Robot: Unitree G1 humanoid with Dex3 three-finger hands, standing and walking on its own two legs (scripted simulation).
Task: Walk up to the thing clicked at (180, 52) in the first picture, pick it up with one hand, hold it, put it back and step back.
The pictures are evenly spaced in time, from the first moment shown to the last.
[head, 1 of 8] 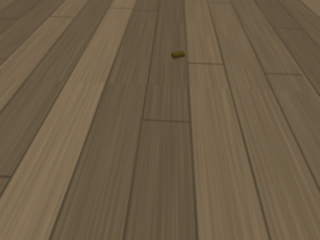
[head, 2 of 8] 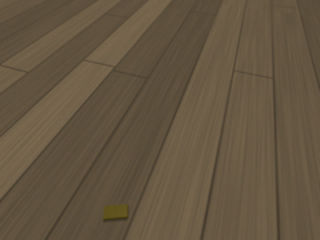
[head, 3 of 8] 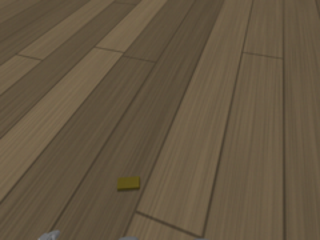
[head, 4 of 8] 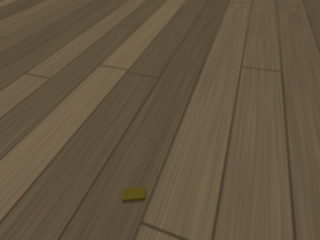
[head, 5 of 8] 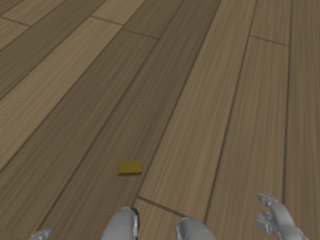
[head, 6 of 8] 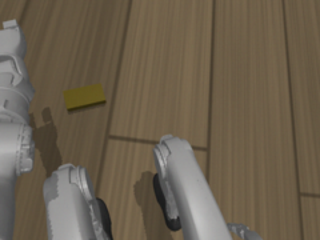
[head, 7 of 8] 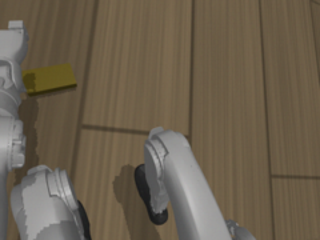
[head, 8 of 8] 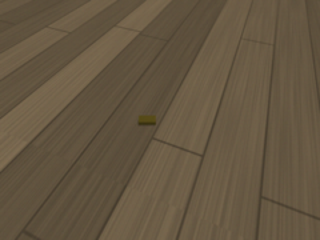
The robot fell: no
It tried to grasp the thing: no
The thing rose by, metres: 0.00
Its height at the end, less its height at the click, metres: +0.00
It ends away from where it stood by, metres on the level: 0.00
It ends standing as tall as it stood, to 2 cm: yes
